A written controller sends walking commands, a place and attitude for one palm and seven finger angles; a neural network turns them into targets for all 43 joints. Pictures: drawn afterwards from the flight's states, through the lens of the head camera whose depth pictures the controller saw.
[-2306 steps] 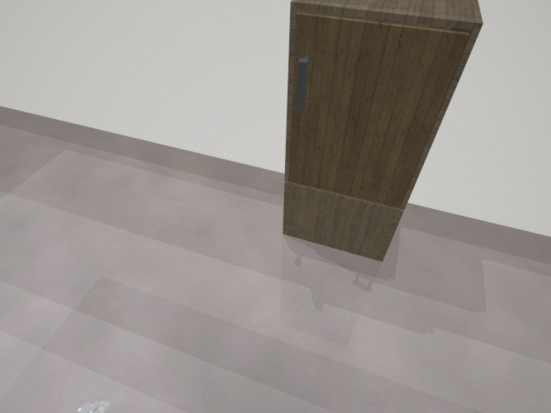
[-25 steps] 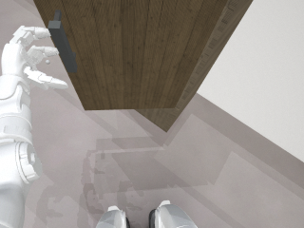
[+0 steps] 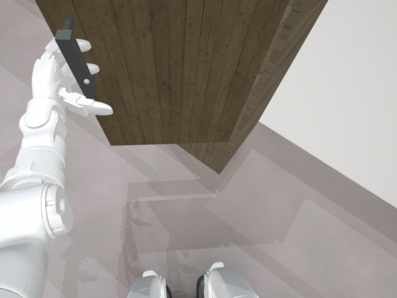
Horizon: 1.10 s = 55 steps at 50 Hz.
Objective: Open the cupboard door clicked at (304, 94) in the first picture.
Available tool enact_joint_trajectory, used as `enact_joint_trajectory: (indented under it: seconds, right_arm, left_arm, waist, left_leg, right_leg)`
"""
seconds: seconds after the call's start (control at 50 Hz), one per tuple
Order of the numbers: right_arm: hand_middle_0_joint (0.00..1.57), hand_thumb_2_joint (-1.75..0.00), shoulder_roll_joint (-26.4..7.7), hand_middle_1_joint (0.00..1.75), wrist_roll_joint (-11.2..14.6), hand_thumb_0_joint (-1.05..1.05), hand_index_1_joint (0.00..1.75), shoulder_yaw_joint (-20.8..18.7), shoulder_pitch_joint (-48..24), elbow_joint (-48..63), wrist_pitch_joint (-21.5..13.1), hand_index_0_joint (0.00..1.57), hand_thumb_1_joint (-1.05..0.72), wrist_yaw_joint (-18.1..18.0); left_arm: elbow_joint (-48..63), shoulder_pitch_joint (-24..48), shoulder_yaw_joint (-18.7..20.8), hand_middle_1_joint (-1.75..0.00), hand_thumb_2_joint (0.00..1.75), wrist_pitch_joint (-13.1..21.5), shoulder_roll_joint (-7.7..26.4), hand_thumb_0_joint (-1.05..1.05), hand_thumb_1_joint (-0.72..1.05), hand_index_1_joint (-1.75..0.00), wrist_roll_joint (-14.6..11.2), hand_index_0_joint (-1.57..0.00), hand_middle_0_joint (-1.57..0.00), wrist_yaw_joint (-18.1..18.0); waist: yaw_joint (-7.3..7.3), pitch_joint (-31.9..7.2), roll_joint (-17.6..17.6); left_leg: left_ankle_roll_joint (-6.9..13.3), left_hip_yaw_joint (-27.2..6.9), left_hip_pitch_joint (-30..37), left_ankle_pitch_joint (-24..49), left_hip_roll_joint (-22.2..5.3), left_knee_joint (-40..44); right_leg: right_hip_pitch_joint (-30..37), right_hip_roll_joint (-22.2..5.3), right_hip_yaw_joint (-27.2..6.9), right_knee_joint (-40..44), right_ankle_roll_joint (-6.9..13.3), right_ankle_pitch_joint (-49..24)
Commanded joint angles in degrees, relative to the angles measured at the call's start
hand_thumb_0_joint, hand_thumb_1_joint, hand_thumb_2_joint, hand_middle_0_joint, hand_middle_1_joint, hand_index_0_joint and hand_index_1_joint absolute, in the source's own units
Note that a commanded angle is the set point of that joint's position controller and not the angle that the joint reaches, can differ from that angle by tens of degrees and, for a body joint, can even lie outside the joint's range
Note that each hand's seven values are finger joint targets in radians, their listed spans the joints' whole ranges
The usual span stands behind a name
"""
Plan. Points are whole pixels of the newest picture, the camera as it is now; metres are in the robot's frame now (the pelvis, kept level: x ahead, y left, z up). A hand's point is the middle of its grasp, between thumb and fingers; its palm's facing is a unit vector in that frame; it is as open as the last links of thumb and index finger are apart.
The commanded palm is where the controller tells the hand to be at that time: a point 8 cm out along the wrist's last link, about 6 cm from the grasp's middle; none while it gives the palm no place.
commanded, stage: slide the fingers in behind the handle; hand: left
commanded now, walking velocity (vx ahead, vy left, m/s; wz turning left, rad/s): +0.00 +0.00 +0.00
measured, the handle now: (80, 59) +0.57 +0.18 +0.08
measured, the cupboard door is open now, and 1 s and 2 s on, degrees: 41 41 49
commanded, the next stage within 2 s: close the thumb around the handle in 0.72 s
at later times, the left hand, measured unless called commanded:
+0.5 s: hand (92, 81) +0.52 +0.16 +0.08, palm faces +0.01 -1.00 -0.02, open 14.1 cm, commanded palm +0.49 +0.20 +0.08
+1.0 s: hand (89, 85) +0.51 +0.16 +0.08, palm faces +0.00 -1.00 -0.01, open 13.2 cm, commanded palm +0.48 +0.20 +0.08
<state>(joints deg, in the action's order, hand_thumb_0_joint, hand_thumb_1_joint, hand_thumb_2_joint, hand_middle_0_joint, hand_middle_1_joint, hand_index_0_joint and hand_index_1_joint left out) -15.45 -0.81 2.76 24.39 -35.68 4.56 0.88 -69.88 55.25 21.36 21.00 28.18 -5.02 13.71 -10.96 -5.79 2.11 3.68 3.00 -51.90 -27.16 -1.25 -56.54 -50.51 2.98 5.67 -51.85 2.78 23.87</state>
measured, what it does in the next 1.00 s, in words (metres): stands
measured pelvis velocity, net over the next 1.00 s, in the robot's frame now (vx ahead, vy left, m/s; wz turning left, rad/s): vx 0.00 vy -0.01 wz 0.00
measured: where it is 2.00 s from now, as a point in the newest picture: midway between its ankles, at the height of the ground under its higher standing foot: outside the picture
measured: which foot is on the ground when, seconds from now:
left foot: down 0.00-1.00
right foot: down 0.00-1.00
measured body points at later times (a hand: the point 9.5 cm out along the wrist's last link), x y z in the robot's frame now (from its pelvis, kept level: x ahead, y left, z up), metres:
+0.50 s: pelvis +0.00 -0.02 +0.00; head +0.13 -0.01 +0.43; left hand +0.51 +0.21 +0.08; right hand +0.00 -0.28 -0.11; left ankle -0.01 +0.07 -0.68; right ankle +0.00 -0.09 -0.68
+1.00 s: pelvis +0.00 -0.01 +0.00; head +0.12 +0.00 +0.44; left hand +0.50 +0.21 +0.08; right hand +0.00 -0.27 -0.11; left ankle -0.01 +0.07 -0.68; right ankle +0.00 -0.09 -0.68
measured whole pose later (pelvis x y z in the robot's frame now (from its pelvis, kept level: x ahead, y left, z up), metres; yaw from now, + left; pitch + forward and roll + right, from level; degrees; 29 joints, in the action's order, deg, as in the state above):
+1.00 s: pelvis +0.00 -0.01 +0.00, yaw +0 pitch +21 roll -2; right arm -15.5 -0.4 1.6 23.6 -36.0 3.2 1.2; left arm -67.3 51.1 19.7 23.2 24.9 -6.2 11.5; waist -9.3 -6.3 2.3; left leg 3.2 3.2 -49.0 -26.8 -1.0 -54.9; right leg -48.2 2.9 5.2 -51.2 3.2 24.0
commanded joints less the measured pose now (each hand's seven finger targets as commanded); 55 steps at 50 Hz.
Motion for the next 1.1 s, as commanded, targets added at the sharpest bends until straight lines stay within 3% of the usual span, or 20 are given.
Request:
enact_joint_trajectory:
  seconds: [0.0, 0.04, 0.06, 0.1, 0.16, 0.22, 0.28, 0.36, 0.38, 0.44, 0.48, 0.52, 0.58, 0.72, 0.78, 0.8, 0.9, 0.92, 0.98, 1.08]
  right_arm:
    - [0.2, -0.9, -10.3, 0.3, -0.2, 0.0, 0.3, -3.9, 11.2, 2.2, -1.2, 0.2, -0.9, -0.4]
    - [0.2, -0.9, -10.4, 0.3, -0.3, 0.0, 0.3, -3.9, 11.1, 2.4, -1.3, 0.2, -0.9, -0.2]
    - [0.2, -0.9, -10.3, 0.3, -0.4, 0.0, 0.3, -3.8, 11.1, 2.7, -1.4, 0.2, -0.9, -0.3]
    - [0.2, -0.9, -10.0, 0.3, -0.3, 0.0, 0.3, -4.2, 11.2, 2.3, -1.5, 0.2, -0.9, 0.0]
    - [0.2, -0.9, -10.1, 0.3, -0.1, 0.0, 0.3, -4.4, 11.2, 2.0, -1.5, 0.2, -0.9, 0.0]
    - [0.2, -0.9, -10.3, 0.3, 0.2, 0.0, 0.3, -4.4, 11.0, 1.8, -1.4, 0.2, -0.9, -0.2]
    - [0.2, -0.9, -9.8, 0.3, 0.0, 0.0, 0.3, -4.3, 10.8, 2.1, -1.9, 0.2, -0.9, 0.0]
    - [0.2, -0.9, -9.8, 0.3, 0.1, 0.0, 0.3, -4.2, 10.4, 2.2, -2.1, 0.2, -0.9, 0.0]
    - [0.2, -0.9, -10.1, 0.3, 0.1, 0.0, 0.3, -4.3, 10.5, 1.9, -2.1, 0.2, -0.9, -0.1]
    - [0.2, -0.9, -10.0, 0.3, 0.4, 0.0, 0.3, -4.2, 10.1, 2.2, -2.2, 0.2, -0.9, -0.3]
    - [0.2, -0.9, -10.0, 0.3, 0.4, 0.0, 0.3, -4.1, 10.0, 2.6, -2.2, 0.2, -0.9, -0.4]
    - [0.2, -0.9, -9.7, 0.3, 0.6, 0.0, 0.3, -3.9, 9.7, 2.5, -2.2, 0.2, -0.9, -0.4]
    - [0.2, -0.9, -9.9, 0.3, 0.5, 0.0, 0.3, -4.3, 9.9, 2.6, -2.2, 0.2, -0.9, -0.5]
    - [0.2, -0.9, -10.0, 0.3, 0.5, 0.0, 0.3, -4.3, 9.7, 2.4, -2.2, 0.2, -0.9, -0.5]
    - [0.2, -0.9, -9.9, 0.3, 0.4, 0.0, 0.3, -4.4, 9.8, 2.3, -2.3, 0.2, -0.9, -0.5]
    - [0.2, -0.9, -9.6, 0.3, 0.5, 0.0, 0.3, -4.5, 9.5, 2.5, -2.3, 0.2, -0.9, -0.3]
    - [0.2, -0.9, -9.8, 0.3, 0.4, 0.0, 0.3, -4.7, 9.4, 2.4, -2.3, 0.2, -0.9, -0.1]
    - [0.2, -0.9, -9.7, 0.3, 0.4, 0.0, 0.3, -4.6, 9.0, 2.3, -2.4, 0.2, -0.9, -0.1]
    - [0.2, -0.9, -10.1, 0.3, 0.4, 0.0, 0.3, -4.6, 9.4, 1.9, -2.3, 0.2, -0.9, -0.3]
    - [0.2, -0.9, -10.1, 0.3, 0.3, 0.0, 0.3, -4.3, 9.1, 1.9, -2.5, 0.2, -0.9, -0.3]
  left_arm:
    - [13.1, 26.4, 1.2, -1.2, 0.3, 4.8, 13.7, 0.0, -0.5, -1.2, 0.6, -0.3, -0.3, -2.3]
    - [13.4, 25.7, 1.3, -1.2, 0.3, 5.2, 14.0, 0.0, -0.5, -1.2, 1.0, -0.3, -0.3, -3.1]
    - [14.7, 26.5, 0.6, -1.2, 0.3, 5.8, 13.6, 0.0, -0.5, -1.2, 1.1, -0.3, -0.3, -3.2]
    - [15.9, 25.8, -0.7, -1.2, 0.3, 6.2, 11.2, 0.0, -0.5, -1.2, 0.9, -0.3, -0.3, -2.9]
    - [14.0, 24.7, -2.5, -1.2, 0.3, 5.5, 7.5, 0.0, -0.5, -1.2, -0.7, -0.3, -0.3, -2.1]
    - [11.8, 24.8, -1.0, -1.2, 0.3, 4.0, 9.5, 0.0, -0.5, -1.2, -0.8, -0.3, -0.3, -2.5]
    - [14.1, 24.5, -2.0, -1.2, 0.3, 5.0, 8.7, 0.0, -0.5, -1.2, 0.1, -0.3, -0.3, -2.9]
    - [13.1, 24.7, -2.8, -1.2, 0.3, 5.4, 7.5, 0.0, -0.5, -1.2, -0.4, -0.3, -0.3, -2.5]
    - [13.8, 25.0, -0.6, -1.2, 0.3, 5.7, 10.3, 0.0, -0.5, -1.2, -0.5, -0.3, -0.3, -2.5]
    - [12.6, 23.4, 0.0, -1.2, 0.3, 5.1, 11.2, 0.0, -0.5, -1.2, -0.7, -0.3, -0.3, -1.7]
    - [13.4, 23.0, 0.9, -1.2, 0.3, 5.4, 12.5, 0.0, -0.5, -1.2, -0.9, -0.3, -0.3, -1.3]
    - [13.4, 23.6, -1.3, -1.2, 0.3, 5.1, 10.1, 0.0, -0.5, -1.2, -0.8, -0.3, -0.3, -0.9]
    - [15.9, 24.2, 0.0, -1.2, 0.3, 5.8, 11.3, 0.0, -0.5, -1.2, -1.2, -0.3, -0.3, -1.0]
    - [13.6, 21.9, 0.4, -1.2, 0.3, 5.3, 10.9, 0.0, -0.5, -1.2, -1.4, -0.3, -0.3, -1.3]
    - [15.6, 23.6, 0.2, -1.2, 0.3, 6.0, 11.5, 0.0, -0.5, -1.2, -0.8, -0.3, -0.3, -1.4]
    - [16.5, 23.1, -1.2, -1.2, 0.3, 6.3, 9.3, 0.0, -0.5, -1.2, -0.9, -0.3, -0.3, -1.3]
    - [15.9, 20.2, -0.7, -1.23, 0.42, 6.7, 8.2, 0.0, -0.22, -1.23, -1.7, -0.32, -0.32, -1.8]
    - [15.7, 21.3, -2.2, -1.24, 0.44, 6.6, 6.7, 0.0, -0.16, -1.24, -1.7, -0.32, -0.32, -1.8]
    - [14.9, 22.6, -0.3, -1.25, 0.52, 6.6, 9.6, 0.0, 0.0, -1.25, -1.2, -0.34, -0.34, -2.3]
    - [12.8, 22.1, -0.6, -1.28, 0.64, 6.6, 9.4, 0.0, 0.28, -1.28, -0.9, -0.36, -0.36, -2.3]
  waist:
    - [-0.29, -27.0, 7.0]
    - [-0.5, -26.9, 5.3]
    - [-0.44, -28.0, 7.1]
    - [-0.2, -30.7, 7.8]
    - [-1.03, -29.1, 5.4]
    - [-0.93, -26.4, 2.9]
    - [-0.16, -28.4, 5.1]
    - [-1.13, -25.8, 3.6]
    - [-0.24, -27.7, 3.7]
    - [-0.04, -27.1, 2.2]
    - [0.75, -28.7, 4.3]
    - [-0.07, -27.0, 4.2]
    - [0.44, -30.1, 5.4]
    - [0.39, -26.9, 2.7]
    - [0.71, -29.2, 5.6]
    - [0.83, -29.4, 7.0]
    - [1.39, -29.0, 4.9]
    - [0.5, -27.6, 4.7]
    - [0.61, -26.6, 3.1]
    - [0.54, -25.4, 3.9]
  left_leg:
    - [-1.9, -7.1, 21.7, 28.2, -0.2, 4.4]
    - [-1.6, -6.5, 20.4, 27.0, 0.0, 4.3]
    - [-1.7, -6.6, 21.3, 28.6, 0.1, 4.2]
    - [-2.0, -6.7, 24.0, 31.3, -0.1, 4.1]
    - [-1.8, -6.9, 24.3, 31.7, -0.2, 4.2]
    - [-1.4, -5.8, 19.1, 26.2, 0.4, 5.0]
    - [-1.3, -5.3, 19.5, 27.0, 0.8, 4.7]
    - [-0.9, -4.9, 18.0, 25.4, 1.0, 4.6]
    - [-1.1, -5.0, 17.8, 25.3, 0.9, 4.6]
    - [-0.9, -4.3, 15.1, 24.2, 1.2, 4.7]
    - [-0.9, -4.2, 15.8, 25.5, 1.4, 4.6]
    - [-0.9, -4.4, 16.5, 25.4, 1.1, 4.8]
    - [-1.2, -4.8, 19.0, 27.7, 1.0, 4.5]
    - [-1.0, -4.4, 16.7, 26.0, 1.0, 4.9]
    - [-1.3, -5.0, 19.7, 28.5, 0.9, 4.8]
    - [-1.5, -5.2, 21.4, 29.6, 0.8, 4.8]
    - [-1.8, -5.7, 22.9, 31.2, 0.4, 5.1]
    - [-1.7, -5.4, 22.3, 29.5, 0.4, 5.2]
    - [-1.5, -5.5, 20.2, 27.0, 0.6, 5.6]
    - [-1.7, -5.5, 19.7, 26.4, 0.6, 5.3]
  right_leg:
    - [9.5, 0.7, -4.2, 3.9, -1.3, -21.3]
    - [10.7, 0.6, -4.7, 4.2, -1.5, -21.6]
    - [11.2, 0.6, -4.7, 3.8, -1.3, -22.8]
    - [11.6, 0.6, -4.6, 3.6, -1.3, -24.7]
    - [11.1, 0.8, -4.3, 4.1, -1.3, -25.0]
    - [13.5, 0.5, -5.0, 4.9, -1.6, -24.0]
    - [15.0, 0.2, -5.6, 4.5, -1.5, -26.1]
    - [14.8, 0.3, -6.0, 5.0, -1.5, -25.6]
    - [16.1, 0.2, -6.2, 4.7, -1.5, -25.9]
    - [18.6, 0.0, -7.0, 5.1, -1.7, -27.1]
    - [19.7, -0.1, -7.3, 4.7, -1.6, -28.8]
    - [17.8, -0.1, -6.8, 4.8, -1.6, -27.7]
    - [17.6, 0.0, -6.5, 4.3, -1.5, -28.6]
    - [18.1, 0.1, -6.6, 4.9, -1.7, -28.2]
    - [16.9, 0.1, -6.1, 4.2, -1.4, -28.4]
    - [15.6, 0.2, -5.8, 4.1, -1.4, -28.0]
    - [14.6, 0.4, -5.1, 4.3, -1.4, -27.1]
    - [13.9, 0.4, -5.2, 4.7, -1.5, -26.3]
    - [14.8, 0.3, -5.4, 4.8, -1.5, -25.0]
    - [13.1, 0.2, -5.3, 4.6, -1.3, -23.5]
